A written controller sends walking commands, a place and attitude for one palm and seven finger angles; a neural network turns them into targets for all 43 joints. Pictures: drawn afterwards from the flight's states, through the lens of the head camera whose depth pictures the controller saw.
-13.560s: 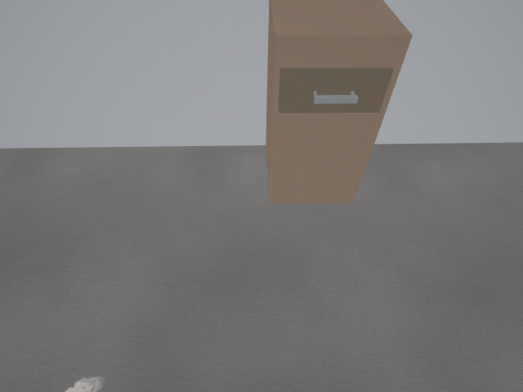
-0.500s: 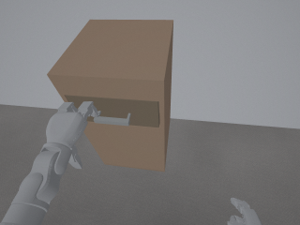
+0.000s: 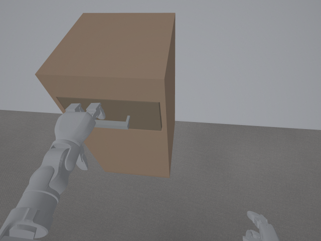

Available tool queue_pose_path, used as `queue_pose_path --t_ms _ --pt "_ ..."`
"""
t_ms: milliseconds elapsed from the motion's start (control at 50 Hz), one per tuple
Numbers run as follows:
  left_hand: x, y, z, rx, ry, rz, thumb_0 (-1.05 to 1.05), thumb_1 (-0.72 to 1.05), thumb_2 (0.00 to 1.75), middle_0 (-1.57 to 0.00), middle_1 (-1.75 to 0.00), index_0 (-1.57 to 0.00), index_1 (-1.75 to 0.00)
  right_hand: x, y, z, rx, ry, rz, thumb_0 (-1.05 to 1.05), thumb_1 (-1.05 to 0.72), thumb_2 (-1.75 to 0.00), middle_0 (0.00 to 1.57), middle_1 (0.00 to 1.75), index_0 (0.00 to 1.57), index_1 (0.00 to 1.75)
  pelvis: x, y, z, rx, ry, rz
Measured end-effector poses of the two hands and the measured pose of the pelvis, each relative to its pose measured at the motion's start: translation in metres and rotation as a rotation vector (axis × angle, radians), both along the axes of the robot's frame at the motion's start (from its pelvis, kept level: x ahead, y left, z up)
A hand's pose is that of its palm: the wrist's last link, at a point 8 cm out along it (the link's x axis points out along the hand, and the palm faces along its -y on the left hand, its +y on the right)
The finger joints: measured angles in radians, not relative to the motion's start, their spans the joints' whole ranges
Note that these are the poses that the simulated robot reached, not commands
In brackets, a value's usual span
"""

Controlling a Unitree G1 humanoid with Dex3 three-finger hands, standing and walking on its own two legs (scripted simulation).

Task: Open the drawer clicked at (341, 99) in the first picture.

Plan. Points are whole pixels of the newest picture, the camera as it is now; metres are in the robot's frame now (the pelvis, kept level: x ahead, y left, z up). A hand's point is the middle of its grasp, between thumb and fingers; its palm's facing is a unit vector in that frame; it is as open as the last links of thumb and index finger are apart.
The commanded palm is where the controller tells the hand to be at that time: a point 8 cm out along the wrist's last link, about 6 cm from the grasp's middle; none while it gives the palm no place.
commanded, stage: move the hooked fingers above the handle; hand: left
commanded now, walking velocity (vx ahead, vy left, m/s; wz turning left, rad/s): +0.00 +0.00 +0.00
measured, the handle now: (110, 120) +0.53 +0.27 -0.13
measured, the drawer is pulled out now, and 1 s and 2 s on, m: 0.00 0.00 0.00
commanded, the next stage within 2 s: none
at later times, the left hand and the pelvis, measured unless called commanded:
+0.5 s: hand (98, 126) +0.42 +0.25 -0.01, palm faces -0.08 -0.02 -1.00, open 13.9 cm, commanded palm +0.41 +0.26 +0.04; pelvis -0.01 +0.01 -0.02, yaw -1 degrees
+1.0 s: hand (106, 122) +0.48 +0.25 -0.06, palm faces -0.08 -0.03 -1.00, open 13.9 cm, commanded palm +0.47 +0.25 -0.01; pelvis -0.01 +0.02 -0.06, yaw -1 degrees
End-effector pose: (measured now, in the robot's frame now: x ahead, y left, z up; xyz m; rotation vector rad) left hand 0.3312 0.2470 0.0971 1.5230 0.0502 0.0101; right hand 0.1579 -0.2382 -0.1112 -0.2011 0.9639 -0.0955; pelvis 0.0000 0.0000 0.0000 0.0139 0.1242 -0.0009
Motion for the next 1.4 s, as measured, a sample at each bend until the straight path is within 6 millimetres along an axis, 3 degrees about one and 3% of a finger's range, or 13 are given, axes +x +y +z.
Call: queue_pose_path --t_ms 240,500,1060,1400 --pt "0.036 -0.003 -0.029 0.016 0.036 -0.01 0.0 -0.49 0.3 -0.32 -1.2 -0.31 -1.2 -0.064 -0.028 -0.019 -0.056 0.157 -0.107 0.0 -0.91 -0.9 0.2 0.3 0.2 0.3 -0.004 0.0 -0.009 0.002 0.07 -0.007" --pt "0.075 0.001 -0.053 0.024 0.058 0.002 0.0 -0.49 0.3 -0.32 -1.2 -0.31 -1.2 -0.113 -0.029 -0.034 -0.069 0.279 -0.164 0.0 -0.91 -0.9 0.2 0.3 0.2 0.3 -0.008 0.005 -0.021 0.0 0.154 -0.018" --pt "0.136 0.008 -0.109 0.024 0.072 0.003 0.0 -0.49 0.3 -0.32 -1.2 -0.31 -1.2 -0.154 -0.009 -0.064 -0.099 0.448 -0.167 0.0 -0.9 -0.89 0.2 0.3 0.2 0.3 -0.006 0.025 -0.059 -0.037 0.311 -0.007" --pt "0.135 0.007 -0.111 0.034 0.042 0.016 0.0 -0.49 0.3 -0.32 -1.2 -0.32 -1.23 -0.165 -0.012 -0.072 -0.111 0.448 -0.143 0.0 -0.9 -0.89 0.2 0.3 0.2 0.3 -0.023 0.021 -0.071 -0.049 0.328 0.016"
